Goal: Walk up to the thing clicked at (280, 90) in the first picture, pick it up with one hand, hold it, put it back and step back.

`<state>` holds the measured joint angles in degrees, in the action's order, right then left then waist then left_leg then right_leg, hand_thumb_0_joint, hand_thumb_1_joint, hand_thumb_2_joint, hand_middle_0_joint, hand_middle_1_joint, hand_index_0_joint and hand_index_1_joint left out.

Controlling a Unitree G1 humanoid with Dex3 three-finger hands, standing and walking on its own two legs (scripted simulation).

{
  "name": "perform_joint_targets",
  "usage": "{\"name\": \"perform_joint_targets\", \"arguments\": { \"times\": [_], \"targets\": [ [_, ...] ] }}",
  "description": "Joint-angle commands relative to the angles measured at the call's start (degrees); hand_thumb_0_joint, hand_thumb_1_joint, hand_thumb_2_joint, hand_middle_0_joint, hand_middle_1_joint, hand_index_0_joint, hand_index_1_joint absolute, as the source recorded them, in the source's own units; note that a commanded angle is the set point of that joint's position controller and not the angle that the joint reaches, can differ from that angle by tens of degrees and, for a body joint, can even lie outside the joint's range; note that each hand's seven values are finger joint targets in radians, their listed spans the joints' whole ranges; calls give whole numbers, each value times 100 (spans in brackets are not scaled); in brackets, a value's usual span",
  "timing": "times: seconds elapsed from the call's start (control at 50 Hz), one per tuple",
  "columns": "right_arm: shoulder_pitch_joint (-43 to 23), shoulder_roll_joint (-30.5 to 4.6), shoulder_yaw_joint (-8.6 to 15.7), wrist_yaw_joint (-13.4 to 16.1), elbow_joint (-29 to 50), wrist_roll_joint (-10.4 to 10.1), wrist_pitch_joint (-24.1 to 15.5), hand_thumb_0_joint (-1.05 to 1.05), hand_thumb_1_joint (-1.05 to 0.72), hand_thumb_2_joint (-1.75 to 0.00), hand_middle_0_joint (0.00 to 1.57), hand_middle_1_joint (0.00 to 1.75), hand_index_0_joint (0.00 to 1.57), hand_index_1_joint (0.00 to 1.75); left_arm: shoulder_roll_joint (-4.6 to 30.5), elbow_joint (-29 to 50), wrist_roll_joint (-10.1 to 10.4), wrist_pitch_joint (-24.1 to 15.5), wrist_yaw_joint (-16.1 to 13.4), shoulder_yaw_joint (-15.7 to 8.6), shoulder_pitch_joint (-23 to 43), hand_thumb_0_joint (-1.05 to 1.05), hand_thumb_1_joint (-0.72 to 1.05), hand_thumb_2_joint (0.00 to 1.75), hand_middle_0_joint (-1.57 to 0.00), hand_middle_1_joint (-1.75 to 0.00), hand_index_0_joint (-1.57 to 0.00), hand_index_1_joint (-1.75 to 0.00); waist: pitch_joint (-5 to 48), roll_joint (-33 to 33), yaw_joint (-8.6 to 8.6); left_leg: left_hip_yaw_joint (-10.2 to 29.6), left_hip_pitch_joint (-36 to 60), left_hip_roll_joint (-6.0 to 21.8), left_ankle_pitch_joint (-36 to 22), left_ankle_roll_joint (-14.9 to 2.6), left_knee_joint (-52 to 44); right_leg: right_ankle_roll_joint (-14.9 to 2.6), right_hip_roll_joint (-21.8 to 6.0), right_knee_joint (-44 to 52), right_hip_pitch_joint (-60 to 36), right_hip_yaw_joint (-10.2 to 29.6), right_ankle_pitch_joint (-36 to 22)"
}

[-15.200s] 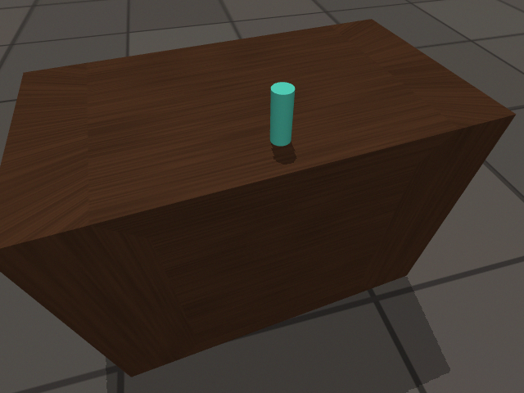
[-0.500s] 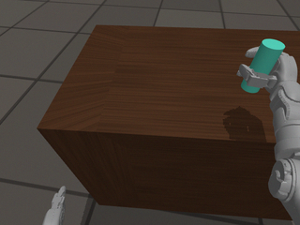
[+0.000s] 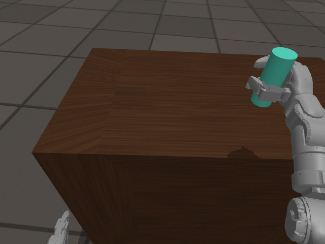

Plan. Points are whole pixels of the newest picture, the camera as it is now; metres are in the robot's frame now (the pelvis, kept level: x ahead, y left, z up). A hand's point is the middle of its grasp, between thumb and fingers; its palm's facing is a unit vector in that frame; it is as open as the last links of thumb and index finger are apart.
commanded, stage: lift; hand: right
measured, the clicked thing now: (271, 79) +0.41 -0.21 +0.25
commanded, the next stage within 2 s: hold in 0.82 s
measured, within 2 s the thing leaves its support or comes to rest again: neither
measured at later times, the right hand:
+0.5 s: hand (279, 79) +0.35 -0.18 +0.29, palm faces +0.11 +0.99 -0.02, open 6.2 cm
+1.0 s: hand (293, 72) +0.33 -0.18 +0.31, palm faces +0.11 +0.99 -0.02, open 6.2 cm
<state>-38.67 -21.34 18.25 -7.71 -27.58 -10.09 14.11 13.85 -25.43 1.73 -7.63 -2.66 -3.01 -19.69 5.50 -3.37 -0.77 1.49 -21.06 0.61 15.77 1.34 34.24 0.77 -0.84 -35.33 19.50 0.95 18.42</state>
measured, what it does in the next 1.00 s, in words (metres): stands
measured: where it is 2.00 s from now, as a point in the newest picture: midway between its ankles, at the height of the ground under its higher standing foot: outside the picture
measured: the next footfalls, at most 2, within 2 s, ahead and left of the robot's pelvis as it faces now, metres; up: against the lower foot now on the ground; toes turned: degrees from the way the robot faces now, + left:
none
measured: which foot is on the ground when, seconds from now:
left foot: down 0.00-1.00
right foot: down 0.00-1.00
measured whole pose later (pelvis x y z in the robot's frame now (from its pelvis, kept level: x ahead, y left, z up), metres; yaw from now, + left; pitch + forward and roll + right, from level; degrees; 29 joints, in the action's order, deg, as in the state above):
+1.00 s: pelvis -0.02 +0.00 +0.00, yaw -2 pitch -3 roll +0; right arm -34.7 -21.0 20.0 -5.7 1.4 -13.8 43.8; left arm 14.1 -33.7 2.7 -12.3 -1.3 -3.9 -15.0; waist 5.2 -5.1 -0.1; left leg -0.3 -14.8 1.6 14.3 1.3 31.6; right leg 0.8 0.1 -32.4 13.9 2.7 16.0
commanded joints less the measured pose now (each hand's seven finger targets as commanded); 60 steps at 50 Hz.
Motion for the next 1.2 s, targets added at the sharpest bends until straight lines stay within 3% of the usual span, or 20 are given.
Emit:
{"name": "perform_joint_targets", "arguments": {
  "times": [0.0, 0.06, 0.12, 0.24, 0.26, 0.36, 0.4, 0.46, 0.56, 0.62, 0.7, 0.72, 0.76, 0.8, 0.94, 0.96, 0.98, 1.08, 1.1, 1.18],
  "targets": [
    [-2880, -1431, 357, 20, 2085, -197, 45, 0, -69, -128, 141, 141, 141, 141, 1002, 881, 36, -357, -78, -585, 612, 0, -54, 4, -4, -5, -4, -5, 1569, 217, -42, -366, 646, -86, -1335, -92, -437, -151, 74, 505, -819, -165, -1373],
    [-2760, -1452, 487, 88, 2417, -234, 312, 0, -68, -127, 142, 140, 141, 140, 765, 920, 61, -344, -37, -322, 618, 0, -54, 4, -4, -5, -4, -4, 1580, 323, 51, -409, 744, -98, -1339, -94, -465, -158, 81, 530, -909, -157, -1426],
    [-2581, -1332, 464, 141, 2668, -265, 573, 0, -68, -128, 142, 142, 142, 142, 821, 844, 63, -352, -52, -465, 725, 0, -55, 5, -4, -4, -4, -5, 1338, 507, 31, -381, 734, -50, -1015, -55, -592, -201, 140, 584, -827, -192, -1034],
    [-2366, -1219, 341, 185, 3117, -218, 1137, 0, -66, -127, 142, 141, 141, 141, 659, 601, 86, -379, 66, -253, 887, 0, -55, 5, -4, -4, -4, -4, 1000, 119, 82, -405, 587, -60, -725, -80, -666, -181, 155, 720, -774, -157, -804],
    [-2215, -1180, 326, 187, 2979, -208, 1244, 0, -65, -127, 141, 141, 140, 141, 760, 435, 89, -372, 66, -426, 842, 0, -55, 5, -4, -4, -3, -5, 1037, 149, 42, -403, 594, -63, -764, -88, -680, -176, 146, 734, -837, -156, -845],
    [-2434, -1350, 470, 157, 3443, -300, 1556, 0, -66, -127, 142, 142, 142, 142, 843, 480, 89, -469, 68, -428, 1120, 0, -55, 5, -4, -4, -3, -4, 1083, 235, 66, -428, 641, -45, -601, -83, -776, -195, 167, 794, -887, -108, -708],
    [-2410, -1439, 619, 196, 3498, -366, 1627, 0, -68, -127, 142, 141, 142, 141, 980, 636, 108, -553, 44, -536, 1162, 0, -55, 5, -4, -4, -3, -4, 1135, 406, 64, -456, 714, -59, -659, -76, -763, -204, 155, 759, -936, -81, -793],
    [-2466, -1296, 468, 203, 3681, -365, 1699, 0, -69, -129, 143, 143, 143, 143, 529, 502, 106, -571, 59, -157, 1156, 0, -56, 5, -4, -4, -3, -5, 1152, 370, 151, -448, 821, -32, -731, -58, -760, -202, 197, 724, -879, -109, -878],
    [-2138, -1379, 594, 291, 3617, -343, 1989, 0, -71, -129, 142, 142, 142, 142, 825, 431, 97, -622, 47, -458, 1093, 0, -56, 5, -4, -4, -3, -4, 936, 285, 68, -419, 696, -20, -348, -46, -866, -219, 225, 811, -802, -122, -509],
    [-2155, -1273, 500, 277, 3805, -348, 2132, 0, -71, -129, 144, 143, 143, 143, 604, 306, 102, -636, 106, -191, 1032, 0, -55, 5, -4, -4, -3, -4, 908, 140, 94, -439, 689, -26, -429, -63, -861, -211, 222, 821, -826, -113, -584],
    [-2250, -1351, 580, 233, 3939, -405, 2253, 0, -70, -130, 143, 143, 143, 143, 857, 468, 111, -723, 53, -419, 1210, 0, -56, 5, -4, -4, -3, -4, 1035, 393, 40, -477, 701, -51, -557, -55, -859, -212, 186, 821, -974, -60, -725],
    [-2571, -1162, 340, 201, 4151, -400, 2249, 0, -69, -131, 143, 144, 143, 144, 664, 501, 111, -748, 76, -253, 1303, 0, -56, 5, -4, -4, -3, -5, 1146, 279, 16, -472, 698, -40, -626, -59, -843, -200, 206, 814, -1014, -56, -790],
    [-2350, -1520, 714, 248, 3996, -422, 2312, 0, -70, -130, 143, 143, 143, 143, 853, 179, 111, -749, 24, -463, 1203, 0, -56, 5, -4, -4, -3, -5, 984, 259, 113, -484, 683, -45, -520, -65, -856, -204, 200, 836, -925, -38, -702],
    [-2374, -1289, 518, 235, 3952, -418, 2370, 0, -72, -129, 142, 141, 142, 141, 565, 185, 119, -788, 76, -184, 1356, 0, -56, 5, -4, -4, -4, -5, 1027, 146, 132, -489, 707, -43, -483, -77, -847, -185, 205, 844, -922, -37, -708],
    [-2299, -1273, 488, 227, 4034, -405, 2560, 0, -68, -130, 142, 143, 142, 143, 660, 162, 129, -825, 98, -288, 1322, 0, -54, 4, -4, -5, -4, -4, 1093, 171, 84, -524, 781, -51, -644, -88, -802, -161, 205, 825, -948, -23, -865],
    [-2232, -1489, 705, 226, 4043, -433, 2574, 0, -66, -130, 141, 142, 141, 142, 814, 11, 125, -803, 67, -447, 1185, 0, -54, 4, -4, -5, -5, -4, 1027, 140, 107, -520, 747, -51, -677, -86, -813, -169, 201, 816, -974, -23, -893],
    [-2182, -1252, 510, 185, 3997, -427, 2605, 0, -66, -130, 141, 142, 141, 142, 636, 46, 139, -808, 105, -273, 1241, 0, -55, 4, -4, -5, -4, -5, 1001, 137, 105, -544, 721, -70, -743, -104, -783, -143, 176, 833, -988, -11, -1000],
    [-2273, -1477, 694, 175, 4188, -493, 2749, 0, -68, -131, 141, 143, 141, 143, 841, -77, 152, -815, 111, -461, 1355, 0, -55, 5, -5, -5, -4, -5, 817, 131, 127, -549, 645, -84, -483, -111, -860, -149, 165, 920, -885, 28, -725],
    [-2366, -1287, 493, 154, 4351, -497, 2741, 0, -67, -131, 142, 143, 142, 143, 746, -34, 164, -845, 130, -410, 1477, 0, -55, 5, -5, -5, -4, -5, 869, 76, 96, -552, 676, -84, -457, -113, -853, -141, 168, 940, -904, 34, -687],
    [-2391, -1286, 534, 162, 4342, -523, 2817, 0, -67, -131, 141, 143, 142, 143, 617, 129, 166, -870, 169, -237, 1544, 0, -55, 5, -5, -5, -5, -5, 1124, 260, 126, -541, 864, -67, -792, -85, -831, -164, 187, 820, -982, 22, -1043]
  ]
}}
